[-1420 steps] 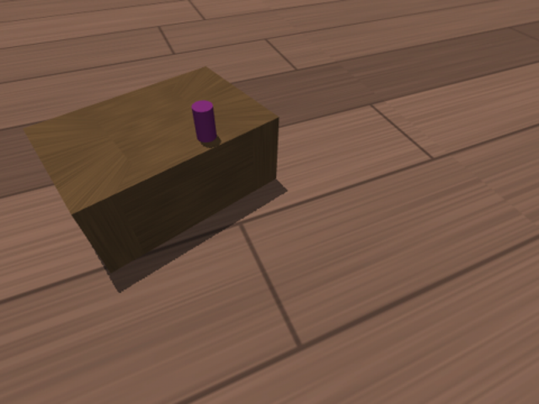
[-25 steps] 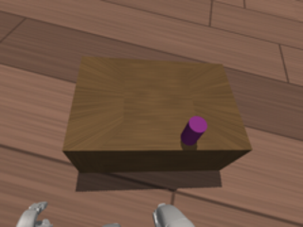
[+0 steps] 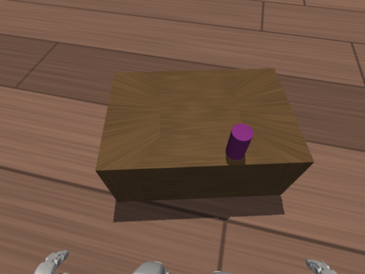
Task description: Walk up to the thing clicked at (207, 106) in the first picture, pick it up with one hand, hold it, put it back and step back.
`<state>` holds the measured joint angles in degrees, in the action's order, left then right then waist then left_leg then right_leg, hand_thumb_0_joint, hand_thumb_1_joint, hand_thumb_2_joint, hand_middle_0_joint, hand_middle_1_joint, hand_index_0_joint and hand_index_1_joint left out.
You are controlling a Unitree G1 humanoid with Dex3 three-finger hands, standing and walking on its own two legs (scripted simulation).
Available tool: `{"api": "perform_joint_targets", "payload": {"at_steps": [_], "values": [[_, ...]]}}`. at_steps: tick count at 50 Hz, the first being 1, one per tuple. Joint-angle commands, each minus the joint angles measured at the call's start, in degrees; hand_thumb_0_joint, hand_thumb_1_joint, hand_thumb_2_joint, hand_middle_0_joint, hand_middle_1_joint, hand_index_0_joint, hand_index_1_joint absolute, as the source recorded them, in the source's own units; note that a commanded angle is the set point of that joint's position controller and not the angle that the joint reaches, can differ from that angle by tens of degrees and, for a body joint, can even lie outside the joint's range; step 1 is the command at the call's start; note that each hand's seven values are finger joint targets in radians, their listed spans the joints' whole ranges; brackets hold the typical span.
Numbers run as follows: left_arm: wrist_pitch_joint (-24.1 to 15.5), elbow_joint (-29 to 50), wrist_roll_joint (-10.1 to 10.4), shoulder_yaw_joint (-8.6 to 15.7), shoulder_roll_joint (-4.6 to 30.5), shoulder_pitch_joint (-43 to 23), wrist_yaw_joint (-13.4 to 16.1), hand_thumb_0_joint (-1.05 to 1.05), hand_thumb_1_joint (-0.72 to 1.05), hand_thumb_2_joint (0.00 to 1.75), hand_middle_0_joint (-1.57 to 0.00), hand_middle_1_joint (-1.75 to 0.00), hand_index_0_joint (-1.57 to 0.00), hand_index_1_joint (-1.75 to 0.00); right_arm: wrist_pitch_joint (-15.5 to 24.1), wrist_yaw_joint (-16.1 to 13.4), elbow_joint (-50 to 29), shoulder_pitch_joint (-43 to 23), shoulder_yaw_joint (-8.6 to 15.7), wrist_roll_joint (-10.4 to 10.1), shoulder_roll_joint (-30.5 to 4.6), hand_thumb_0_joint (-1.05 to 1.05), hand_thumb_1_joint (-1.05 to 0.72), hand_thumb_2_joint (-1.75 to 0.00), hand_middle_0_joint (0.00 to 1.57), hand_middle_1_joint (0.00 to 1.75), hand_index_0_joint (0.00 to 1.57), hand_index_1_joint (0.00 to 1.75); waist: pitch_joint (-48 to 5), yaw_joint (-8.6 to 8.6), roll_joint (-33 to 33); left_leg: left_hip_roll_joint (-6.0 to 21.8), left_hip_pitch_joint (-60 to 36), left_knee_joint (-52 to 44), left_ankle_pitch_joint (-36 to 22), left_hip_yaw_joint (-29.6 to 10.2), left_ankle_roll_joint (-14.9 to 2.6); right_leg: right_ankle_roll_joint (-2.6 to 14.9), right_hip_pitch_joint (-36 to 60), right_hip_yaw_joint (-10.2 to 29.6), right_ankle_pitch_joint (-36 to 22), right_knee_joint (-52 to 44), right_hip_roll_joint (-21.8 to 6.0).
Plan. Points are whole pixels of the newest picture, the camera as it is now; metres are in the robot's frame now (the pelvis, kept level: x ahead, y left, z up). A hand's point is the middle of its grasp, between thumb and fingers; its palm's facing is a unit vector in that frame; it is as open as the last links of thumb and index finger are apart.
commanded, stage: step back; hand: right
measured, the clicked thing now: (238, 142) +0.62 -0.22 -0.30
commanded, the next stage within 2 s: none
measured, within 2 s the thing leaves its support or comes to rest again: neither
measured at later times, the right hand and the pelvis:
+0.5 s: hand out of the picture -0.02 -0.30 -0.14, palm faces -0.02 +0.90 -0.44, open 7.4 cm; pelvis -0.15 -0.02 -0.02, yaw -3 degrees
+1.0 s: hand out of the picture -0.20 -0.30 -0.14, palm faces -0.10 +0.90 -0.43, open 7.4 cm; pelvis -0.30 -0.04 +0.00, yaw +2 degrees
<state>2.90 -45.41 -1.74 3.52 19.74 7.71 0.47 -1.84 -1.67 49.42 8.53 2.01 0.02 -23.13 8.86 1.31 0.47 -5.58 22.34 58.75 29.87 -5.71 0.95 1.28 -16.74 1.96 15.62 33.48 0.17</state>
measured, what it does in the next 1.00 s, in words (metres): walks backwards: left foot, then right foot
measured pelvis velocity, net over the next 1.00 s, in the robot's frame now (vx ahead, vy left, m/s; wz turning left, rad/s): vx -0.30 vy -0.04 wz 0.04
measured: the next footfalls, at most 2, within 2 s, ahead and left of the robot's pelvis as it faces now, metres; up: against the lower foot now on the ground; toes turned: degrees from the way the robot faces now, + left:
left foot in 0.10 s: +0.00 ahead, +0.12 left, +0.00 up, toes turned +0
right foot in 0.50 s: -0.14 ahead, -0.16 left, +0.00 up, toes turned +0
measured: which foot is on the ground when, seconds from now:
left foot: up 0.00-0.08, down 0.10-0.52, up 0.54-0.80, down 0.82-1.00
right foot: down 0.00-0.12, up 0.14-0.48, down 0.50-0.84, up 0.86-1.00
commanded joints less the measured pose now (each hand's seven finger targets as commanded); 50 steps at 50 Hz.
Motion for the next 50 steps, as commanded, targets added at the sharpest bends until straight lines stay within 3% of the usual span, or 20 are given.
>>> {"api": "perform_joint_targets", "payload": {"at_steps": [1,4,5,6,7,11,16,21,24,25,26,27,30,37,40,41,42,43,46,50], "values": [[-1.06,6.19,-0.3,4.04,14.31,0.34,1.1,0.0,0.9,0.9,-0.2,-0.3,-0.2,-0.3,1.8,-0.54,-4.3,2.71,3.03,0.58,-9.21,0.0,-0.9,-0.9,0.2,0.3,0.2,0.3,-12.17,1.02,-11.7,3.7,2.24,-16.18,-0.78,2.99,-0.1,11.14,15.7,11.15,-34.98,-1.98,-13.11],[-0.05,7.23,0.6,3.89,14.85,-1.59,0.33,0.0,0.9,0.9,-0.2,-0.3,-0.2,-0.3,2.55,-0.2,-2.64,7.18,3.76,1.26,-8.75,0.0,-0.9,-0.9,0.2,0.3,0.2,0.3,-13.52,-1.96,-7.86,3.72,-8.82,-36.48,-20.85,6.7,-1.08,6.75,9.89,8.0,-23.77,3.92,-9.62],[0.27,7.48,0.63,3.18,12.91,-0.81,0.03,0.0,0.9,0.9,-0.2,-0.3,-0.2,-0.3,2.85,-0.19,-2.89,6.53,4.74,2.06,-11.46,0.0,-0.9,-0.9,0.2,0.3,0.2,0.3,-13.69,-1.41,-2.71,10.13,-13.54,-36.7,-25.35,-2.7,-3.37,3.89,1.51,7.3,-12.3,6.42,-6.43],[0.19,8.27,0.9,2.76,10.74,-0.43,0.03,0.0,0.9,0.9,-0.2,-0.3,-0.2,-0.3,2.8,0.13,-3.98,3.75,5.99,2.47,-18.12,0.0,-0.9,-0.9,0.2,0.3,0.2,0.3,-12.27,-0.99,11.41,23.59,-15.64,-39.69,-31.74,-20.26,-10.21,0.64,-10.33,2.17,9.0,15.93,3.73],[0.33,7.85,0.26,4.09,13.48,-4.92,0.91,0.0,0.9,0.9,-0.2,-0.3,-0.2,-0.3,2.71,0.29,-4.71,3.48,6.77,2.12,-21.16,0.0,-0.9,-0.9,0.2,0.3,0.2,0.3,-10.82,-4.72,12.8,30.87,-6.22,-41.28,-35.57,-26.76,-18.06,-0.33,-7.46,6.43,22.14,28.85,5.15],[0.37,3.94,1.19,4.8,13.63,1.79,0.69,0.0,0.9,0.9,-0.2,-0.3,-0.2,-0.3,2.94,-0.78,-5.61,-2.47,4.68,1.81,-13.44,0.0,-0.9,-0.9,0.2,0.3,0.2,0.3,-8.85,0.75,4.87,21.09,-9.17,-34.95,-41.15,-8.75,-13.61,-0.64,-11.13,10.23,13.63,41.5,5.62],[0.27,4.25,0.42,4.7,12.45,1.86,0.03,0.0,0.9,0.9,-0.2,-0.3,-0.2,-0.3,2.54,-0.76,-5.93,2.0,4.97,1.82,-12.94,0.0,-0.9,-0.9,0.2,0.3,0.2,0.3,-10.32,-2.48,6.88,20.4,-18.0,-32.87,-40.56,-6.73,-15.11,-3.77,-12.54,7.41,14.18,30.8,4.61],[-0.29,2.6,0.42,4.35,11.86,4.89,-0.58,0.0,0.9,0.9,-0.2,-0.3,-0.2,-0.3,1.61,-0.38,-7.5,0.17,5.36,2.23,-15.26,0.0,-0.9,-0.9,0.2,0.3,0.2,0.3,-13.98,-2.16,11.95,20.67,-14.35,-30.87,-35.04,-6.25,-13.4,-2.05,-1.14,0.8,11.93,7.78,0.97],[-0.85,-1.22,-0.32,4.96,12.93,11.86,-0.72,0.0,0.9,0.9,-0.2,-0.3,-0.2,-0.3,0.52,0.06,-7.97,-2.38,4.83,1.18,-14.79,0.0,-0.9,-0.9,0.2,0.3,0.2,0.3,-14.07,1.55,9.32,16.31,-2.46,-26.04,-24.06,-3.53,-7.48,0.84,10.17,-0.35,0.31,-7.95,0.14],[-1.26,-0.5,-1.2,5.86,16.28,11.89,-0.78,0.0,0.9,0.9,-0.2,-0.3,-0.2,-0.3,0.39,0.13,-8.58,-1.77,3.91,0.81,-11.53,0.0,-0.9,-0.9,0.2,0.3,0.2,0.3,-11.5,1.33,-0.77,9.58,7.04,-17.77,-12.52,-1.94,-4.28,3.03,10.45,14.09,6.52,-12.07,-7.88],[-0.92,1.7,-0.74,7.33,23.21,6.9,-0.87,0.0,0.9,0.9,-0.2,-0.3,-0.2,-0.3,0.6,-0.7,-9.81,-4.11,3.76,0.27,-9.37,0.0,-0.9,-0.9,0.2,0.3,0.2,0.3,-8.89,2.67,-16.49,-0.27,9.91,-4.95,3.6,2.48,-0.87,11.92,0.2,26.88,3.16,-16.78,-20.02],[-1.15,3.68,-1.06,7.25,24.56,3.39,-0.75,0.0,0.9,0.9,-0.2,-0.3,-0.2,-0.3,0.33,-1.34,-8.88,-4.01,4.73,0.65,-11.7,0.0,-0.9,-0.9,0.2,0.3,0.2,0.3,-5.45,2.65,-16.64,1.7,7.64,5.78,6.24,-3.06,-0.04,16.21,-9.09,31.83,3.43,-18.49,-24.74],[-1.54,4.97,-0.86,4.97,16.65,-4.99,0.37,0.0,0.9,0.9,-0.2,-0.3,-0.2,-0.3,0.84,-0.83,-5.1,2.03,3.93,-0.22,-11.1,0.0,-0.9,-0.9,0.2,0.3,0.2,0.3,-4.64,-2.78,-9.35,-0.83,5.87,10.15,-3.24,-3.2,-0.54,9.87,-5.84,11.29,-12.4,-9.88,-13.23],[-1.0,5.5,-0.57,4.58,16.02,0.73,1.45,0.0,0.9,0.9,-0.2,-0.3,-0.2,-0.3,1.7,-0.4,-5.26,3.09,3.18,1.23,-9.37,0.0,-0.9,-0.9,0.2,0.3,0.2,0.3,-9.99,1.17,-12.55,3.71,3.57,-14.41,-0.65,3.54,-0.66,10.02,11.69,10.49,-26.97,-2.25,-14.94],[0.11,6.15,0.45,3.57,15.15,-1.2,0.92,0.0,0.9,0.9,-0.2,-0.3,-0.2,-0.3,2.14,-0.19,-2.48,8.39,3.82,1.4,-9.73,0.0,-0.9,-0.9,0.2,0.3,0.2,0.3,-12.18,-1.33,-7.6,3.69,-8.03,-34.77,-18.71,6.05,-2.02,6.23,6.93,7.46,-20.18,5.2,-11.66],[0.44,6.24,0.49,2.77,12.76,0.78,0.69,0.0,0.9,0.9,-0.2,-0.3,-0.2,-0.3,2.32,-0.28,-2.71,7.39,4.76,2.15,-12.48,0.0,-0.9,-0.9,0.2,0.3,0.2,0.3,-12.81,-0.13,-1.53,11.6,-13.65,-36.64,-24.42,-5.29,-4.85,3.43,-2.11,5.59,-9.65,10.04,-7.83],[0.27,7.4,1.2,2.38,11.21,-0.57,0.66,0.0,0.9,0.9,-0.2,-0.3,-0.2,-0.3,2.2,0.15,-4.11,4.21,5.94,1.91,-19.65,0.0,-0.9,-0.9,0.2,0.3,0.2,0.3,-12.31,-0.08,11.81,25.22,-13.08,-38.35,-34.3,-21.8,-12.69,0.07,-10.66,-2.22,11.99,19.15,2.55],[0.39,7.05,0.51,3.97,14.09,-4.64,1.43,0.0,0.9,0.9,-0.2,-0.3,-0.2,-0.3,2.35,0.17,-4.77,4.54,6.56,2.07,-22.12,0.0,-0.9,-0.9,0.2,0.3,0.2,0.3,-11.97,-3.84,11.87,30.41,-6.02,-39.06,-38.33,-29.3,-19.47,-0.61,-7.99,5.04,22.97,31.03,3.07],[0.84,3.73,1.59,3.88,13.33,-0.52,1.22,0.0,0.9,0.9,-0.2,-0.3,-0.2,-0.3,2.51,-0.91,-4.58,-0.64,4.39,2.15,-15.03,0.0,-0.9,-0.9,0.2,0.3,0.2,0.3,-10.18,0.84,3.59,22.28,-7.07,-33.78,-44.82,-11.6,-15.03,0.2,-10.25,10.39,16.15,42.2,4.77],[0.5,2.97,0.64,4.09,12.69,1.5,0.58,0.0,0.9,0.9,-0.2,-0.3,-0.2,-0.3,1.8,-0.67,-5.66,-0.33,4.29,2.43,-12.74,0.0,-0.9,-0.9,0.2,0.3,0.2,0.3,-9.17,-0.64,7.03,20.44,-10.24,-32.71,-40.89,-7.79,-15.04,-2.64,-9.69,6.32,15.52,33.87,3.8]]}}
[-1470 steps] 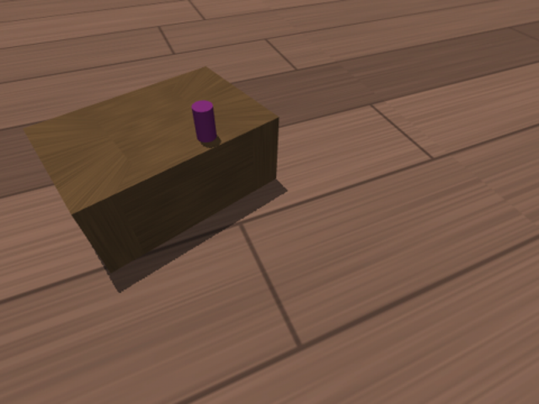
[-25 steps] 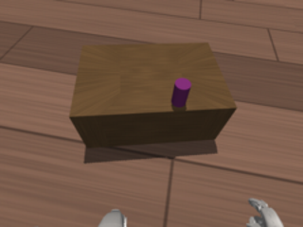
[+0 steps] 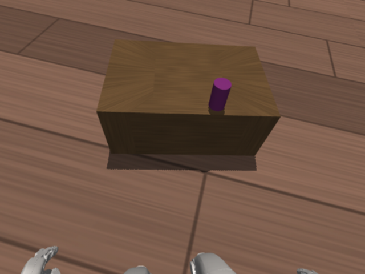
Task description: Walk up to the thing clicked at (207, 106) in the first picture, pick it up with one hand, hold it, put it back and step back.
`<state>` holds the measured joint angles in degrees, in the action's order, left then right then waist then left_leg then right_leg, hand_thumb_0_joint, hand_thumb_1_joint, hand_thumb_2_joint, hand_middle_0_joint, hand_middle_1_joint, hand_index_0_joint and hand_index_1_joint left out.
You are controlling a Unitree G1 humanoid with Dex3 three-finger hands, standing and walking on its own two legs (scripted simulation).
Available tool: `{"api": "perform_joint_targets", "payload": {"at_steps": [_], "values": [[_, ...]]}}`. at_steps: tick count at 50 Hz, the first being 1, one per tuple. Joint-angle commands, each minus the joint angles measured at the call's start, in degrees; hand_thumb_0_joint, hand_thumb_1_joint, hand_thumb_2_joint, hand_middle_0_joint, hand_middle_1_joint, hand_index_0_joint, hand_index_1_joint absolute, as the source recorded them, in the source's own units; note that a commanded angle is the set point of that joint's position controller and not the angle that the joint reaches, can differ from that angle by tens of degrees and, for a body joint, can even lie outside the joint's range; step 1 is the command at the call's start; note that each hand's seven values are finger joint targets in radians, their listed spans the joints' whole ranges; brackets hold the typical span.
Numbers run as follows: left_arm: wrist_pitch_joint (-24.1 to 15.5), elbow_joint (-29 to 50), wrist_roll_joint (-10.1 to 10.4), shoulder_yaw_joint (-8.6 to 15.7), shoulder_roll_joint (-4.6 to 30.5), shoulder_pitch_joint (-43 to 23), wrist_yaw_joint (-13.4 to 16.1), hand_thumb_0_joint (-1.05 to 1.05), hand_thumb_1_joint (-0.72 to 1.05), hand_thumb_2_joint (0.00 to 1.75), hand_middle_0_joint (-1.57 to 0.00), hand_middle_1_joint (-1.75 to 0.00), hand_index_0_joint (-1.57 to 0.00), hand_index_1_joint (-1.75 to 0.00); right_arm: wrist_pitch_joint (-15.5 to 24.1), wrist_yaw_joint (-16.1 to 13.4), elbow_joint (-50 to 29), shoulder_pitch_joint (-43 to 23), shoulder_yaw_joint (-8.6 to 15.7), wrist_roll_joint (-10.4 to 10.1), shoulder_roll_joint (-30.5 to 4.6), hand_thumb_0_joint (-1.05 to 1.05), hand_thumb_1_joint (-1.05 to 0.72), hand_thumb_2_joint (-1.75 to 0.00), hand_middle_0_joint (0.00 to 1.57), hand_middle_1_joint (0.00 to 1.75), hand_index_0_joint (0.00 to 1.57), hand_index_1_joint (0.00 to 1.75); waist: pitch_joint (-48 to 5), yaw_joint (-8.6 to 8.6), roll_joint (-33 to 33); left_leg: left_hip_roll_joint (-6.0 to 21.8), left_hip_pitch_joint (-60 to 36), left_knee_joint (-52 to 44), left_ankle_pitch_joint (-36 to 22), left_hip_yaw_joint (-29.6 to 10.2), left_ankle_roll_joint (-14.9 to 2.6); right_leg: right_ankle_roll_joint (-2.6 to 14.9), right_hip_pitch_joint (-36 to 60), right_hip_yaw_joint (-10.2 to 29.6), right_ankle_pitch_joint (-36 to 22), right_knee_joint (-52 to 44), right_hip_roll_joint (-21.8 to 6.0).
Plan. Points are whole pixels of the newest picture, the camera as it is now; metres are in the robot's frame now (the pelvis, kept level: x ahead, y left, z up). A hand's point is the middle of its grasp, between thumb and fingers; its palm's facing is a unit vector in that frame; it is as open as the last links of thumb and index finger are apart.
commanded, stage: step back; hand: right
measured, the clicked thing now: (219, 95) +0.91 -0.21 -0.30
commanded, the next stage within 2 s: stand in 1.40 s
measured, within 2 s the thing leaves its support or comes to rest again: neither
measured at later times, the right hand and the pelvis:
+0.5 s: hand out of the picture -0.08 -0.30 -0.16, palm faces -0.12 +0.91 -0.39, open 7.4 cm; pelvis -0.16 -0.03 -0.01, yaw +4 degrees
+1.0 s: hand out of the picture -0.06 -0.28 -0.14, palm faces -0.09 +0.92 -0.38, open 7.4 cm; pelvis -0.16 -0.02 +0.00, yaw +3 degrees
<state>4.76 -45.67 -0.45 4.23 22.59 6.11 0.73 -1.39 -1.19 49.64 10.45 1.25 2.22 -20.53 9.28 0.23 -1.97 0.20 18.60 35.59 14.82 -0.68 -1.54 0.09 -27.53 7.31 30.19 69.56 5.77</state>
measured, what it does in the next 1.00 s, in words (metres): walks backwards: right foot, then left foot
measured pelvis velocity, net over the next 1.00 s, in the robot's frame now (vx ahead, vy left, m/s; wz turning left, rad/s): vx -0.16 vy -0.02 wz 0.06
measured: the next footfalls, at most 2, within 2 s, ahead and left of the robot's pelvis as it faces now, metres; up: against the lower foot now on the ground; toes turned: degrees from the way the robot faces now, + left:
right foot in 0.18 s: -0.11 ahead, -0.15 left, +0.00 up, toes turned +2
left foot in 0.50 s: -0.11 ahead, +0.10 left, +0.00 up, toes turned +2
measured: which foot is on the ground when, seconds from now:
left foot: down 0.00-0.20, up 0.22-0.48, down 0.50-1.00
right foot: up 0.00-0.16, down 0.18-1.00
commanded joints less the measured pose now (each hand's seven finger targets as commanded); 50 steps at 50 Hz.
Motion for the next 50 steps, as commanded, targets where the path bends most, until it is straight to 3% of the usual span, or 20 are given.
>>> {"api": "perform_joint_targets", "payload": {"at_steps": [1,5,8,9,10,11,14,20,24,25,26,27,29,35,37,38,45,47,48,50], "values": [[-1.63,3.54,-0.69,3.09,9.83,2.6,0.19,0.0,0.9,0.9,-0.2,-0.3,-0.2,-0.3,1.14,-1.12,-5.75,-1.29,5.23,0.27,-15.67,0.0,-0.9,-0.9,0.2,0.3,0.2,0.3,-10.61,-0.52,10.16,14.78,-9.74,-9.01,-24.63,-13.03,-12.94,-1.83,0.62,-0.4,1.2,-7.3,-2.31],[-2.52,1.61,-0.71,2.75,9.78,4.31,-0.24,0.0,0.9,0.9,-0.2,-0.3,-0.2,-0.3,0.0,-0.57,-6.13,-1.53,5.55,0.22,-17.53,0.0,-0.9,-0.9,0.2,0.3,0.2,0.3,-14.23,-0.92,14.13,13.8,-8.76,-7.79,-18.26,-11.32,-11.03,-0.7,9.46,-6.22,-2.37,-27.65,-4.3],[-3.35,-2.4,-1.46,3.24,10.75,11.43,-0.06,0.0,0.9,0.9,-0.2,-0.3,-0.2,-0.3,-1.1,0.03,-6.47,-3.71,4.81,-0.89,-16.4,0.0,-0.9,-0.9,0.2,0.3,0.2,0.3,-16.1,2.06,11.76,9.9,-0.4,-1.85,-8.87,-8.41,-5.22,1.78,20.48,-6.49,-13.81,-45.31,-5.34],[-3.64,-1.99,-2.26,4.39,14.53,11.4,0.02,0.0,0.9,0.9,-0.2,-0.3,-0.2,-0.3,-0.97,0.2,-7.33,-3.78,3.8,-1.18,-12.87,0.0,-0.9,-0.9,0.2,0.3,0.2,0.3,-13.43,2.19,1.79,3.22,10.48,5.51,1.9,-6.65,-1.97,4.29,21.98,7.18,-8.6,-47.36,-13.08],[-3.1,-0.22,-2.18,6.0,21.33,7.44,-0.02,0.0,0.9,0.9,-0.2,-0.3,-0.2,-0.3,-0.78,-0.78,-8.82,-6.44,3.93,-1.43,-11.05,0.0,-0.9,-0.9,0.2,0.3,0.2,0.3,-10.1,4.54,-13.53,-5.63,14.04,18.12,18.87,-3.85,1.45,13.74,10.55,20.88,-12.18,-51.94,-27.24],[-3.44,1.67,-2.21,5.84,22.24,3.4,0.27,0.0,0.9,0.9,-0.2,-0.3,-0.2,-0.3,-1.24,-1.29,-8.32,-6.98,5.06,-1.3,-13.37,0.0,-0.9,-0.9,0.2,0.3,0.2,0.3,-5.6,4.04,-12.72,-2.78,11.98,28.92,20.74,-10.02,2.41,18.11,-0.22,26.76,-11.47,-54.95,-32.73],[-4.19,2.63,-2.37,3.33,14.37,-4.36,1.03,0.0,0.9,0.9,-0.2,-0.3,-0.2,-0.3,-1.08,-0.88,-4.44,-1.57,4.59,-1.82,-13.49,0.0,-0.9,-0.9,0.2,0.3,0.2,0.3,-5.0,-1.93,-3.68,-6.24,10.34,34.13,11.51,-9.35,2.23,10.82,3.82,4.31,-27.68,-44.99,-19.97],[-5.04,0.55,-2.67,4.46,16.09,3.53,0.92,0.0,0.9,0.9,-0.2,-0.3,-0.2,-0.3,0.27,0.54,-4.03,-3.46,4.57,-0.18,-13.33,0.0,-0.9,-0.9,0.2,0.3,0.2,0.3,-8.5,4.08,-8.96,-0.8,10.36,11.98,15.56,-2.61,2.9,11.51,19.35,8.21,-6.66,-45.26,-21.56],[-4.23,-0.52,-1.89,2.5,13.94,2.78,0.03,0.0,0.9,0.9,-0.2,-0.3,-0.2,-0.3,1.72,0.88,2.04,3.9,5.47,-0.15,-12.63,0.0,-0.9,-0.9,0.2,0.3,0.2,0.3,-9.81,0.09,-4.51,-2.42,-13.09,-13.0,7.37,0.91,0.25,6.83,6.31,1.59,-3.77,-38.19,-17.23],[-4.08,-0.89,-1.65,1.57,10.28,4.28,-0.11,0.0,0.9,0.9,-0.2,-0.3,-0.2,-0.3,2.12,0.65,3.04,5.82,6.02,0.57,-14.01,0.0,-0.9,-0.9,0.2,0.3,0.2,0.3,-10.73,-0.1,3.96,3.57,-18.66,-16.46,14.88,-10.42,-1.74,4.37,-1.6,-1.53,0.69,-30.56,-14.0],[-4.34,-0.64,-0.32,1.09,9.08,0.5,-0.11,0.0,0.9,0.9,-0.2,-0.3,-0.2,-0.3,2.36,0.82,1.7,2.28,6.13,0.42,-19.43,0.0,-0.9,-0.9,0.2,0.3,0.2,0.3,-8.12,-1.37,14.67,17.43,-8.0,-24.43,34.48,-31.62,-8.82,0.58,-5.02,-9.32,3.0,-23.35,-6.72],[-4.53,-1.7,-1.29,2.79,14.04,-2.2,0.13,0.0,0.9,0.9,-0.2,-0.3,-0.2,-0.3,2.47,1.15,0.55,-1.11,6.63,0.23,-21.47,0.0,-0.9,-0.9,0.2,0.3,0.2,0.3,-3.0,-1.78,10.33,20.7,5.23,-26.62,38.98,-34.82,-12.92,0.48,1.09,-3.5,3.79,-17.01,-9.07],[-4.75,-3.99,-0.26,2.21,11.58,2.22,-1.03,0.0,0.9,0.9,-0.2,-0.3,-0.2,-0.3,3.6,0.79,0.33,-5.79,4.59,0.42,-15.71,0.0,-0.9,-0.9,0.2,0.3,0.2,0.3,-3.15,1.98,5.93,13.21,1.65,-21.4,23.3,-21.1,-8.93,0.82,3.6,-2.94,-4.16,-17.73,-8.81],[-6.79,-8.17,-1.28,2.32,9.82,6.48,-0.68,0.0,0.9,0.9,-0.2,-0.3,-0.2,-0.3,2.08,1.41,1.84,-4.13,4.02,-0.17,-12.58,0.0,-0.9,-0.9,0.2,0.3,0.2,0.3,-7.21,2.7,7.05,7.6,4.28,-9.4,12.57,-8.39,-3.55,1.51,23.67,-7.68,-11.74,-47.18,-5.27],[-7.81,-8.74,-1.99,3.44,16.31,7.61,0.08,0.0,0.9,0.9,-0.2,-0.3,-0.2,-0.3,2.09,1.18,0.99,-4.02,3.01,-0.72,-8.97,0.0,-0.9,-0.9,0.2,0.3,0.2,0.3,-6.89,3.26,-6.27,-1.66,12.76,5.92,14.1,-3.14,0.35,7.83,23.78,18.49,0.79,-55.46,-20.96],[-8.12,-7.55,-1.99,3.62,17.99,3.61,-0.19,0.0,0.9,0.9,-0.2,-0.3,-0.2,-0.3,2.06,0.79,2.19,-3.24,3.99,-0.38,-11.58,0.0,-0.9,-0.9,0.2,0.3,0.2,0.3,-3.66,2.08,-5.2,0.34,7.93,10.89,17.93,-4.4,1.12,12.25,13.19,22.15,6.24,-56.39,-26.95],[-7.34,-6.85,-1.17,1.05,12.42,-1.61,-0.58,0.0,0.9,0.9,-0.2,-0.3,-0.2,-0.3,3.36,1.34,6.24,1.52,4.24,-0.46,-10.24,0.0,-0.9,-0.9,0.2,0.3,0.2,0.3,-7.95,-1.63,-5.15,0.05,-9.86,-9.4,2.06,-0.63,0.51,6.44,7.99,1.15,-15.33,-46.09,-16.62],[-6.98,-7.14,-0.1,-0.3,8.33,-0.86,-0.82,0.0,0.9,0.9,-0.2,-0.3,-0.2,-0.3,4.01,0.91,5.7,-0.87,4.63,0.01,-13.02,0.0,-0.9,-0.9,0.2,0.3,0.2,0.3,-9.51,-0.67,4.75,9.66,-10.28,-16.36,1.42,-15.43,-2.63,1.85,6.5,-4.86,-15.03,-38.67,-10.09],[-6.75,-8.03,0.28,0.13,9.52,-0.86,-0.7,0.0,0.9,0.9,-0.2,-0.3,-0.2,-0.3,3.99,1.07,5.56,-3.55,4.74,-0.39,-15.01,0.0,-0.9,-0.9,0.2,0.3,0.2,0.3,-9.22,0.63,6.47,13.36,-5.83,-17.64,5.87,-18.09,-6.38,1.15,10.36,-7.69,-7.41,-36.3,-7.36],[-7.09,-9.45,-0.01,-0.14,8.97,-0.34,-0.55,0.0,0.9,0.9,-0.2,-0.3,-0.2,-0.3,3.98,1.23,5.82,-5.82,4.08,-0.42,-13.87,0.0,-0.9,-0.9,0.2,0.3,0.2,0.3,-8.68,1.56,7.0,12.99,-5.46,-16.71,-2.03,-15.51,-6.09,1.47,13.67,-6.8,-9.51,-39.36,-7.74]]}}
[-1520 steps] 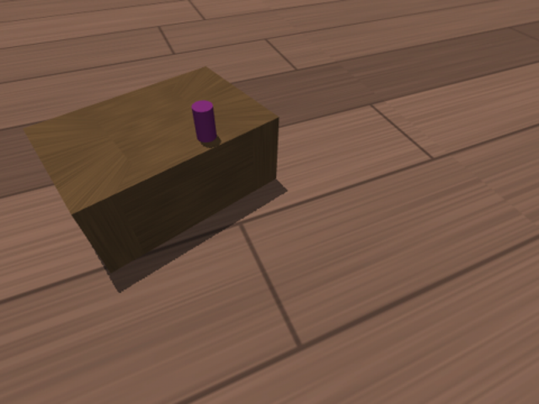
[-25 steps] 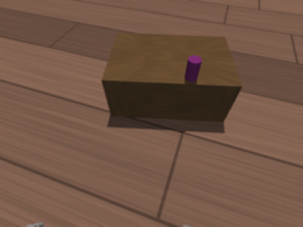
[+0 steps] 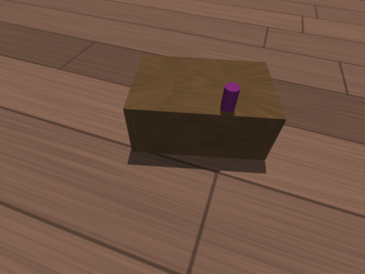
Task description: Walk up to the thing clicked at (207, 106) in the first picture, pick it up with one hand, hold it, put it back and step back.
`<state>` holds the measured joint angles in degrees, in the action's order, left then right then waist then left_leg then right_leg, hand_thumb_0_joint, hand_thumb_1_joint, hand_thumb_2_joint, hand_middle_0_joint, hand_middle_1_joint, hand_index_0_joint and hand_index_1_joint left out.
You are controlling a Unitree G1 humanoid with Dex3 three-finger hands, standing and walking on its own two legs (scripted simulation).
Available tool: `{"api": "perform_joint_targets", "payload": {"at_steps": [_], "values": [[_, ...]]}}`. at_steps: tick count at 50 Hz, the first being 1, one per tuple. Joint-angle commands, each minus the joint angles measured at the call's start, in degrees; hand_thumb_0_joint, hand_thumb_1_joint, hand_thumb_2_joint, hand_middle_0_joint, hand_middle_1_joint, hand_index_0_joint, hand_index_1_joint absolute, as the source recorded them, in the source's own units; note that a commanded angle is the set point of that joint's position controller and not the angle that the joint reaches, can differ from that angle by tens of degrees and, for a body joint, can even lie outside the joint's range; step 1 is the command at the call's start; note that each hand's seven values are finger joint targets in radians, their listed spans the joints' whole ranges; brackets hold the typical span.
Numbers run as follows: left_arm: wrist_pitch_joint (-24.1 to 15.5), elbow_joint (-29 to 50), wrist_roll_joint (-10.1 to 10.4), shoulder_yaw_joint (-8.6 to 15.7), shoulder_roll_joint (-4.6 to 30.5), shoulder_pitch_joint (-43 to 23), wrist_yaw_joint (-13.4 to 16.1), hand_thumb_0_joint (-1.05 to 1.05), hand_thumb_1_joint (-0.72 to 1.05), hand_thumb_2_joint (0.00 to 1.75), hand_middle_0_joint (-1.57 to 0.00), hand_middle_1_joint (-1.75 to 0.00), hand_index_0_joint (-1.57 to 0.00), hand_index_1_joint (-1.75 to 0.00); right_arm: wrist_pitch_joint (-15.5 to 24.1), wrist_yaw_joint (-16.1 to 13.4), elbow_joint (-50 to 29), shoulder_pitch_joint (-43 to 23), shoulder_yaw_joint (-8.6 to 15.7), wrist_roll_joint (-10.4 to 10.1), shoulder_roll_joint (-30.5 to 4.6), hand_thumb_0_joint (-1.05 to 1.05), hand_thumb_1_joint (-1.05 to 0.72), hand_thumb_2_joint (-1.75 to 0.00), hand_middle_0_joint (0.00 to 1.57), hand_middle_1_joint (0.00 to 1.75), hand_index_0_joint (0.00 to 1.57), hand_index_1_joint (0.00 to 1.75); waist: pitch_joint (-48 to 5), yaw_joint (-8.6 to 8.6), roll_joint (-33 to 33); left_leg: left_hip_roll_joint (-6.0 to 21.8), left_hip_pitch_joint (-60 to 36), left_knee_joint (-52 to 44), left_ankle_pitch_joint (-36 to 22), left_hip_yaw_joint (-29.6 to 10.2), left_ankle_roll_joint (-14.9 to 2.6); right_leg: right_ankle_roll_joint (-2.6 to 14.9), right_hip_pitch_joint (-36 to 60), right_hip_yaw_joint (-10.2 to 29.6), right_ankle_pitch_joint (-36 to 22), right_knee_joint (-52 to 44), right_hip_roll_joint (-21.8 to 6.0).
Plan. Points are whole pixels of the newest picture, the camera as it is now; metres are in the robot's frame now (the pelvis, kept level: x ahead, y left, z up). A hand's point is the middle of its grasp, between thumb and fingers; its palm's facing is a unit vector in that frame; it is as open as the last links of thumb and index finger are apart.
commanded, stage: step back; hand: right
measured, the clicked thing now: (229, 97) +1.06 -0.25 -0.30
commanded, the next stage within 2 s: stand in 0.40 s
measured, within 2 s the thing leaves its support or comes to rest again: neither
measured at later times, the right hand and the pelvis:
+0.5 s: hand out of the picture +0.13 -0.25 -0.14, palm faces +0.01 +0.95 -0.33, open 7.4 cm; pelvis +0.02 +0.00 +0.01, yaw -1 degrees
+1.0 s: hand out of the picture +0.06 -0.27 -0.14, palm faces +0.00 +0.94 -0.33, open 7.4 cm; pelvis -0.01 -0.02 +0.02, yaw -1 degrees
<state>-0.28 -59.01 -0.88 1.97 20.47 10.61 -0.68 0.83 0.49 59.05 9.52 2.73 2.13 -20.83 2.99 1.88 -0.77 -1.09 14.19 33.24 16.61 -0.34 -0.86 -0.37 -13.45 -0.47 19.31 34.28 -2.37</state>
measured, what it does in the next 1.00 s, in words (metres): stands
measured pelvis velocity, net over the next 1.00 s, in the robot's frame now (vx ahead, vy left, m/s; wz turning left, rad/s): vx -0.01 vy -0.02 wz -0.02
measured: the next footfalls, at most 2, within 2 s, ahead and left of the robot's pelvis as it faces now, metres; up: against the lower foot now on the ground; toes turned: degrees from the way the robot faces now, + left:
none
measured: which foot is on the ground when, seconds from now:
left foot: down 0.00-1.00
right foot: down 0.00-1.00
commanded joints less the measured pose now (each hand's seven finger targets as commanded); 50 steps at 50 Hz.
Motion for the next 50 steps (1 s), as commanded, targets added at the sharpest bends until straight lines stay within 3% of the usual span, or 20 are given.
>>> {"api": "perform_joint_targets", "payload": {"at_steps": [1,3,4,7,12,15,18,19,20,22,24,31,35,41,45,47,50], "values": [[-2.29,3.4,0.3,2.07,11.33,-4.59,0.92,0.0,0.9,0.9,-0.2,-0.3,-0.2,-0.3,1.74,-0.54,-3.69,-5.85,2.45,-0.35,-13.25,0.0,-0.9,-0.9,0.2,0.3,0.2,0.3,-2.33,0.03,6.93,12.51,-0.96,-13.2,-8.54,-13.08,-5.21,2.19,1.62,1.65,-2.7,-6.64,-0.36],[-2.87,2.26,0.44,2.31,12.71,-2.99,1.2,0.0,0.9,0.9,-0.2,-0.3,-0.2,-0.3,1.69,-0.72,-3.32,-6.33,2.08,-0.68,-12.21,0.0,-0.9,-0.9,0.2,0.3,0.2,0.3,-4.84,0.29,7.31,9.12,-1.2,-9.82,-17.87,-7.78,-2.53,2.53,6.94,3.3,-13.46,-8.83,-2.25],[-2.82,2.08,0.41,2.43,13.12,-3.96,1.23,0.0,0.9,0.9,-0.2,-0.3,-0.2,-0.3,1.63,-0.88,-2.78,-5.44,1.95,-0.91,-11.56,0.0,-0.9,-0.9,0.2,0.3,0.2,0.3,-5.55,-0.46,5.93,8.0,-1.83,-9.18,-20.19,-6.45,-1.64,2.77,8.01,3.74,-17.12,-8.32,-2.87],[-2.65,1.89,0.47,2.34,13.18,-4.97,1.55,0.0,0.9,0.9,-0.2,-0.3,-0.2,-0.3,1.55,-1.17,-2.07,-5.03,2.07,-1.27,-11.36,0.0,-0.9,-0.9,0.2,0.3,0.2,0.3,-8.14,-0.91,3.82,7.67,-6.16,-6.91,-27.17,-4.7,-1.54,3.09,8.38,3.38,-23.79,-7.3,-3.64],[-2.07,1.45,0.31,1.67,12.6,-7.31,1.58,0.0,0.9,0.9,-0.2,-0.3,-0.2,-0.3,1.09,-1.15,-1.57,-7.68,2.2,-1.03,-11.18,0.0,-0.9,-0.9,0.2,0.3,0.2,0.3,-5.63,-1.05,2.16,8.12,-4.53,-10.19,-16.98,-5.63,-1.95,2.8,6.93,3.61,-17.64,-8.98,-3.31],[-2.09,0.79,0.11,1.71,12.82,-7.94,1.52,0.0,0.9,0.9,-0.2,-0.3,-0.2,-0.3,1.06,-0.93,-1.22,-9.16,1.93,-0.91,-10.74,0.0,-0.9,-0.9,0.2,0.3,0.2,0.3,-4.56,-0.89,1.06,7.9,-2.82,-11.52,-13.2,-5.54,-1.68,2.59,8.23,4.27,-16.91,-10.86,-3.59],[-2.3,0.57,0.01,1.87,13.43,-8.03,1.52,0.0,0.9,0.9,-0.2,-0.3,-0.2,-0.3,1.09,-0.76,-0.87,-9.45,1.72,-0.88,-10.04,0.0,-0.9,-0.9,0.2,0.3,0.2,0.3,-5.72,-0.99,-0.47,7.16,-5.4,-10.67,-15.39,-3.81,-1.14,2.76,8.28,5.39,-20.09,-12.1,-4.64],[-2.38,0.68,0.01,2.02,13.41,-8.2,1.55,0.0,0.9,0.9,-0.2,-0.3,-0.2,-0.3,1.13,-0.76,-0.66,-8.85,1.77,-0.93,-10.15,0.0,-0.9,-0.9,0.2,0.3,0.2,0.3,-7.02,-1.26,-0.9,7.1,-6.05,-9.75,-17.74,-3.18,-1.17,2.74,9.59,5.08,-22.73,-11.77,-4.73],[-2.27,-0.01,0.7,0.69,10.98,-9.24,1.46,0.0,0.9,0.9,-0.2,-0.3,-0.2,-0.3,1.25,-0.74,-0.36,-8.42,1.23,-1.92,-10.33,0.0,-0.9,-0.9,0.2,0.3,0.2,0.3,-6.39,-2.32,-0.32,8.07,-7.83,-12.76,-23.24,-5.42,-0.87,2.2,8.53,5.66,-26.85,-12.81,-5.33],[-2.22,-0.08,0.95,0.56,11.01,-8.87,1.59,0.0,0.9,0.9,-0.2,-0.3,-0.2,-0.3,1.43,-0.81,0.22,-8.59,1.28,-1.95,-11.1,0.0,-0.9,-0.9,0.2,0.3,0.2,0.3,-8.32,-2.03,0.52,8.78,-11.11,-12.55,-29.2,-5.12,-0.77,1.57,10.3,4.89,-29.98,-13.09,-5.14],[-2.1,-0.54,0.77,0.58,11.41,-8.74,1.69,0.0,0.9,0.9,-0.2,-0.3,-0.2,-0.3,1.39,-0.81,0.6,-8.55,1.05,-1.9,-10.82,0.0,-0.9,-0.9,0.2,0.3,0.2,0.3,-8.38,-2.13,1.02,8.95,-11.91,-13.63,-30.08,-4.83,-0.67,1.29,10.97,4.44,-29.52,-13.91,-5.0],[-2.05,-1.65,0.43,0.45,11.68,-8.83,1.51,0.0,0.9,0.9,-0.2,-0.3,-0.2,-0.3,1.17,-0.83,1.74,-9.72,0.57,-1.98,-10.24,0.0,-0.9,-0.9,0.2,0.3,0.2,0.3,-7.93,-1.91,0.89,9.01,-12.69,-16.34,-24.89,-4.38,-0.03,1.26,11.19,4.66,-25.54,-16.5,-5.16],[-1.96,-2.08,0.45,0.21,11.5,-9.04,1.34,0.0,0.9,0.9,-0.2,-0.3,-0.2,-0.3,0.9,-0.68,2.38,-9.72,0.26,-1.84,-10.32,0.0,-0.9,-0.9,0.2,0.3,0.2,0.3,-3.71,-2.04,0.94,8.22,-9.82,-18.24,-14.46,-4.4,0.63,0.99,8.07,5.47,-16.25,-19.43,-4.76],[-2.25,-2.45,0.35,0.19,11.66,-8.29,1.26,0.0,0.9,0.9,-0.2,-0.3,-0.2,-0.3,0.97,-0.42,2.81,-8.68,0.0,-1.76,-10.26,0.0,-0.9,-0.9,0.2,0.3,0.2,0.3,-4.43,-2.22,0.5,8.28,-10.19,-18.32,-12.11,-4.42,0.29,1.12,7.61,6.05,-15.2,-20.11,-5.09],[-2.02,-2.43,0.34,0.26,11.97,-8.27,1.17,0.0,0.9,0.9,-0.2,-0.3,-0.2,-0.3,0.9,-0.41,3.19,-7.46,0.0,-1.53,-10.58,0.0,-0.9,-0.9,0.2,0.3,0.2,0.3,-2.59,-2.33,0.47,8.08,-8.4,-18.89,-7.93,-4.66,0.32,1.23,5.59,6.48,-9.39,-20.97,-4.87],[-1.87,-2.49,0.23,0.22,12.08,-7.96,1.07,0.0,0.9,0.9,-0.2,-0.3,-0.2,-0.3,0.75,-0.28,3.44,-6.46,-0.05,-1.45,-10.71,0.0,-0.9,-0.9,0.2,0.3,0.2,0.3,-0.69,-2.27,-0.03,7.52,-6.15,-19.07,-4.14,-4.78,0.25,1.17,4.36,6.91,-3.23,-22.25,-4.68],[-1.86,-2.26,0.06,0.16,12.5,-7.81,1.04,0.0,0.9,0.9,-0.2,-0.3,-0.2,-0.3,0.62,-0.07,3.34,-5.39,0.03,-1.39,-10.53,0.0,-0.9,-0.9,0.2,0.3,0.2,0.3,-0.42,-2.5,-1.75,7.19,-5.92,-18.07,-3.56,-4.67,0.22,1.24,2.53,7.75,1.25,-23.48,-4.95]]}}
